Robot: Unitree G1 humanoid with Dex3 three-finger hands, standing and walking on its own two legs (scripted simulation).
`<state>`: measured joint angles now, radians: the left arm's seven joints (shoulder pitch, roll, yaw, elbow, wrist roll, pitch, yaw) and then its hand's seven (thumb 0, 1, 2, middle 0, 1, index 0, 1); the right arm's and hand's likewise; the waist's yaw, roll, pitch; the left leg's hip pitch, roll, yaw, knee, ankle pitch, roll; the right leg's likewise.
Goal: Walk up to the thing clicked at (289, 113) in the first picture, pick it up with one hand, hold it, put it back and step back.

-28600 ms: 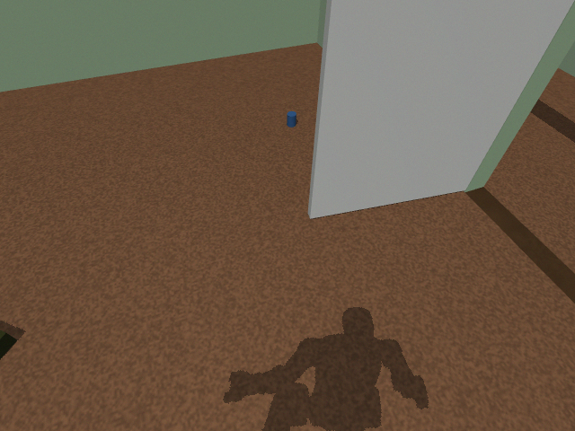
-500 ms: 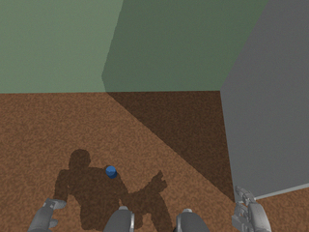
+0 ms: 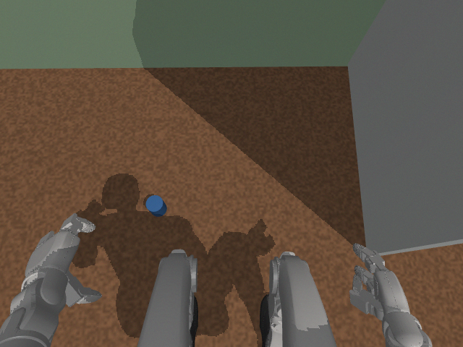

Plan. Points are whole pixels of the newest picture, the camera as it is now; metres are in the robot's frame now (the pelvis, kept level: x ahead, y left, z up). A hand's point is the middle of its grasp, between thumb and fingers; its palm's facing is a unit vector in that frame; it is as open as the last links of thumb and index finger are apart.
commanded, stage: rise first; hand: left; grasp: from above
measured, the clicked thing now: (156, 206) +0.45 +0.25 -0.51
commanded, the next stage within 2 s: approach in 1.60 s
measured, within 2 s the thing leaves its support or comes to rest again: neither
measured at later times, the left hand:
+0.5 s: hand (108, 229) +0.34 +0.31 -0.28, palm faces -0.48 -0.18 -0.86, open 14.0 cm
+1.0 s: hand (122, 214) +0.39 +0.30 -0.35, palm faces -0.47 -0.02 -0.88, open 14.0 cm
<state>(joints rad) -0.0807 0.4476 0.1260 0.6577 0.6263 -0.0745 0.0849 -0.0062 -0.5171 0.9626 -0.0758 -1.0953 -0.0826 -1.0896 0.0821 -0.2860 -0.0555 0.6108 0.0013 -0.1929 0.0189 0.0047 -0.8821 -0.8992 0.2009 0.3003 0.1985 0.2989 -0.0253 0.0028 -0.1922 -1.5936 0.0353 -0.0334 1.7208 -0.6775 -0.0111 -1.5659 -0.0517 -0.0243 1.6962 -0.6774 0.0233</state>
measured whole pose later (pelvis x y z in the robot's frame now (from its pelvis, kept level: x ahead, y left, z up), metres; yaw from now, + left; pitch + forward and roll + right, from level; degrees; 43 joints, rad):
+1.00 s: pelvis -0.05 +0.01 -0.19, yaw -5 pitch +33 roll -7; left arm -0.81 0.71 0.11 1.30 1.26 -0.28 0.34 0.00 -0.49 0.98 -0.12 -0.97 -0.12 -0.97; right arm 0.12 -0.26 -0.01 0.76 -0.11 -0.04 0.12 0.00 -0.91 -0.91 0.20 0.30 0.20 0.30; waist -0.15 -0.01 -0.08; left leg -2.25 0.03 -0.11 2.33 -0.67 0.01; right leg -2.17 -0.03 -0.04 2.24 -0.65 0.05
